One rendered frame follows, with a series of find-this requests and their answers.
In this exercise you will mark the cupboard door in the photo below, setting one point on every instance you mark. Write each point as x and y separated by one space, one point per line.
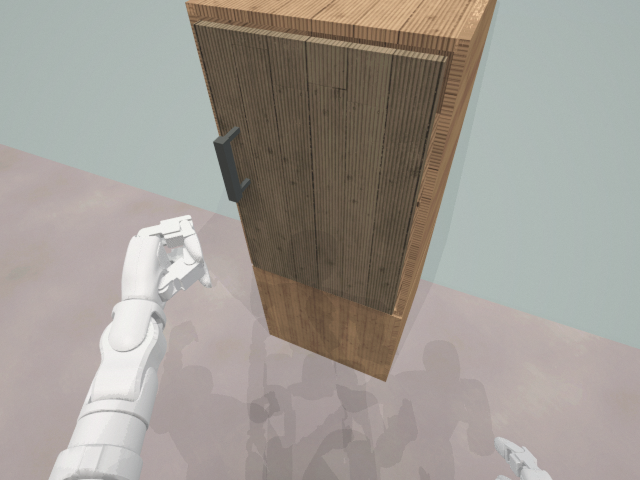
334 137

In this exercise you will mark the robot left hand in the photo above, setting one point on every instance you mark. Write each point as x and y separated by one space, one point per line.
147 262

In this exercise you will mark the robot left forearm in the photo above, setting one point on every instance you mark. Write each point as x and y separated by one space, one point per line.
108 438

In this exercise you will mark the robot right hand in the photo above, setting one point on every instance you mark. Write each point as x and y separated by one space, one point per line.
521 461

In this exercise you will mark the handle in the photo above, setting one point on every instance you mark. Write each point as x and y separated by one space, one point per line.
227 165

